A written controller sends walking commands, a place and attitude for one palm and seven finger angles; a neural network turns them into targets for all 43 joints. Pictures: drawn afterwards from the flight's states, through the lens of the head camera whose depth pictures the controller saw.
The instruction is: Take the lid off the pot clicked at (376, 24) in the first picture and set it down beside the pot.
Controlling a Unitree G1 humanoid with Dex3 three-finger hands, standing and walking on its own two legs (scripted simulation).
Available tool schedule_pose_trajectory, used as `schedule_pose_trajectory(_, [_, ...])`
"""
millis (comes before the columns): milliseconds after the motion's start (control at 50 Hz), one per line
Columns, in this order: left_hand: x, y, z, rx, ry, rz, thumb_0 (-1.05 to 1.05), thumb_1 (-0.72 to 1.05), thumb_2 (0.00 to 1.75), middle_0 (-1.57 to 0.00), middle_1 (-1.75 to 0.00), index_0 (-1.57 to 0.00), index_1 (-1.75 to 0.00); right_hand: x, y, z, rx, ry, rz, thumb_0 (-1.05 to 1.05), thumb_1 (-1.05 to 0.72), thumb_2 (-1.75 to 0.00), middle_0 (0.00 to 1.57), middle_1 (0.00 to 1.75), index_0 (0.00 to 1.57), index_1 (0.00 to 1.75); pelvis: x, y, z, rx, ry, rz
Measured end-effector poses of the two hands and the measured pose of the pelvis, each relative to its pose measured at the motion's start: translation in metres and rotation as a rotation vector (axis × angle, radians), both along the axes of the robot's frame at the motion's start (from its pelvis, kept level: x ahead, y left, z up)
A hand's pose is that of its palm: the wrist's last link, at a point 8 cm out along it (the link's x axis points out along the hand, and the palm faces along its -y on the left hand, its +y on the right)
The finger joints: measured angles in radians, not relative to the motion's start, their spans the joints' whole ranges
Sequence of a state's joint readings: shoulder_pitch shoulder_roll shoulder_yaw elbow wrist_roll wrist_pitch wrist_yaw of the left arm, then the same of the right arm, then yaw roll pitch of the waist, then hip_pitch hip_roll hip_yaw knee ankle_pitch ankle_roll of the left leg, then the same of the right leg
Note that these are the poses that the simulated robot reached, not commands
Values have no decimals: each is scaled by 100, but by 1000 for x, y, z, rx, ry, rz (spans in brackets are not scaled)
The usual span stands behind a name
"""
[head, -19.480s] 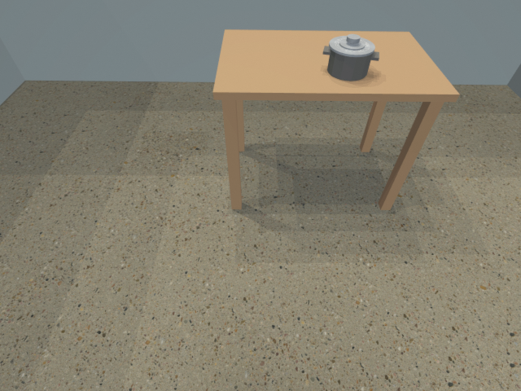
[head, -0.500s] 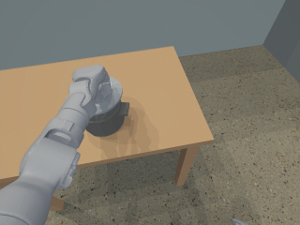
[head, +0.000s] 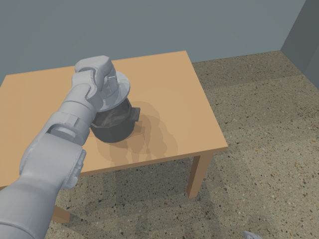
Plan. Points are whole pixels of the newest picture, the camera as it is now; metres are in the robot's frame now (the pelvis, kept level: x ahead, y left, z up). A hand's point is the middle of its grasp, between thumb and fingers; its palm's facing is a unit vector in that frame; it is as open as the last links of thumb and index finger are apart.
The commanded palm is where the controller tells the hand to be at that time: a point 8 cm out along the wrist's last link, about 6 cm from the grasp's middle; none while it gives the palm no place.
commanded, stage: lift the lid straight up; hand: left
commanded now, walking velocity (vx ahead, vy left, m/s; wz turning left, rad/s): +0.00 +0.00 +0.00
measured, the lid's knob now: (99, 83) +0.52 +0.15 +0.10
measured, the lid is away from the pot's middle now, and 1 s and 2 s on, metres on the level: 0.01 0.03 0.15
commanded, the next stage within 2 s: move the lid sideways beside the pot in 0.68 s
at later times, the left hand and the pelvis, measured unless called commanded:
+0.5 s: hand (95, 73) +0.49 +0.14 +0.16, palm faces -0.26 -0.09 -0.96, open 4.3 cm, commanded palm +0.48 +0.15 +0.24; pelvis +0.00 +0.00 +0.00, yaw +0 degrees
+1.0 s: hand (84, 75) +0.48 +0.17 +0.16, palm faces -0.27 -0.09 -0.96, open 4.3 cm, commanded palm +0.47 +0.18 +0.24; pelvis +0.00 +0.01 +0.00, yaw +0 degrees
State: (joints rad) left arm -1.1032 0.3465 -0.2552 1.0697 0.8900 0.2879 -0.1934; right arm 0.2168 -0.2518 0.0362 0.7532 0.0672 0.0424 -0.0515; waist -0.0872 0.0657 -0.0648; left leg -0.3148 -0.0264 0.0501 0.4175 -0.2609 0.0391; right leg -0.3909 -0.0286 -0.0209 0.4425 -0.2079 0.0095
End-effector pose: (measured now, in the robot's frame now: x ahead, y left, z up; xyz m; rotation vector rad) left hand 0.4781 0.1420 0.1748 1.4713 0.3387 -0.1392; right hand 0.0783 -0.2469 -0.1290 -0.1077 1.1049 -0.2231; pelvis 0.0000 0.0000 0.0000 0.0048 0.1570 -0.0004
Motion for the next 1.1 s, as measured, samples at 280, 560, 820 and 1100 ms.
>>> schedule_pose_trajectory(280, [9, 2, 20, 4, -25, -17, -11, 31, 96, -44, -92, -106, -118, -17, -7, 0, -17, 31, -13, 0, -91, -90, 20, 30, 20, 30, 3, 2, 1, -1, 4, -2])
schedule_pose_trajectory(560, [5, 6, 46, 19, -49, 0, -11, 32, 96, -44, -92, -106, -118, 20, 2, 6, 5, -62, 36, 0, -91, -90, 20, 30, 20, 30, 3, 3, 1, -1, -5, 5])
schedule_pose_trajectory(820, [-5, 10, 45, 22, -29, -12, -12, 31, 96, -45, -92, -106, -118, 28, 6, 9, 1, -82, 60, 0, -91, -90, 20, 30, 20, 30, -2, 4, 2, 0, -20, 12])
schedule_pose_trajectory(1100, [-7, 39, 46, 27, -25, 23, -12, 32, 96, -44, -91, -106, -118, -2, 0, 6, -13, -22, 22, 0, -91, -90, 20, 30, 20, 30, -4, 6, 3, -2, -26, 4])
